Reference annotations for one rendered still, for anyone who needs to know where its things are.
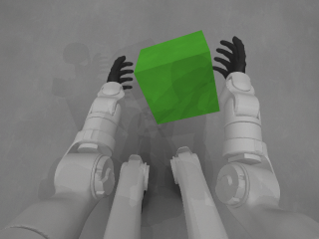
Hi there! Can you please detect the robot right hand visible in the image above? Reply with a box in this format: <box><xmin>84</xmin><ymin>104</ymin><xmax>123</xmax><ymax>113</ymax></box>
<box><xmin>212</xmin><ymin>36</ymin><xmax>246</xmax><ymax>79</ymax></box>

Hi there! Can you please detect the left robot forearm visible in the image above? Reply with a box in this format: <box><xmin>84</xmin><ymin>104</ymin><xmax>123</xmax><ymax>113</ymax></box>
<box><xmin>54</xmin><ymin>82</ymin><xmax>126</xmax><ymax>189</ymax></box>

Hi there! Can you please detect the robot shin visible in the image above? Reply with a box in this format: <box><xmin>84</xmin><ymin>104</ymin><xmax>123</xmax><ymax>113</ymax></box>
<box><xmin>120</xmin><ymin>154</ymin><xmax>144</xmax><ymax>199</ymax></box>
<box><xmin>175</xmin><ymin>146</ymin><xmax>201</xmax><ymax>166</ymax></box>

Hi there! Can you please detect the robot left hand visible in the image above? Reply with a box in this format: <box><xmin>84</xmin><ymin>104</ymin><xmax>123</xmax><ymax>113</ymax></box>
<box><xmin>107</xmin><ymin>56</ymin><xmax>134</xmax><ymax>90</ymax></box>

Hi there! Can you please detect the carton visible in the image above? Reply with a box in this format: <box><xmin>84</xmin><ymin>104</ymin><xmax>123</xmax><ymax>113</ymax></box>
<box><xmin>134</xmin><ymin>30</ymin><xmax>220</xmax><ymax>124</ymax></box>

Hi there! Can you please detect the left robot upper arm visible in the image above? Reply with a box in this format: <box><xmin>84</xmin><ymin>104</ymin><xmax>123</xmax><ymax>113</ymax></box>
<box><xmin>0</xmin><ymin>153</ymin><xmax>115</xmax><ymax>239</ymax></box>

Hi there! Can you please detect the robot left shin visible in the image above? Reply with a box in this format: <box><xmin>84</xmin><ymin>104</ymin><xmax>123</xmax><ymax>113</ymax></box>
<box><xmin>120</xmin><ymin>154</ymin><xmax>144</xmax><ymax>199</ymax></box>

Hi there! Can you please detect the robot right shin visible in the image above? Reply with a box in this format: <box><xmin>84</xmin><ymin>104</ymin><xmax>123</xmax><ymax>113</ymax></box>
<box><xmin>175</xmin><ymin>146</ymin><xmax>201</xmax><ymax>166</ymax></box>

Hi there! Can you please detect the right robot forearm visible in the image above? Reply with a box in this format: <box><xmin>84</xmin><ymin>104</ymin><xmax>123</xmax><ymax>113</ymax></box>
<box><xmin>219</xmin><ymin>72</ymin><xmax>276</xmax><ymax>177</ymax></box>

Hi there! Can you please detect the right robot upper arm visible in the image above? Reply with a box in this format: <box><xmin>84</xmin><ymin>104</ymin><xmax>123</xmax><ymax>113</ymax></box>
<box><xmin>214</xmin><ymin>161</ymin><xmax>319</xmax><ymax>239</ymax></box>

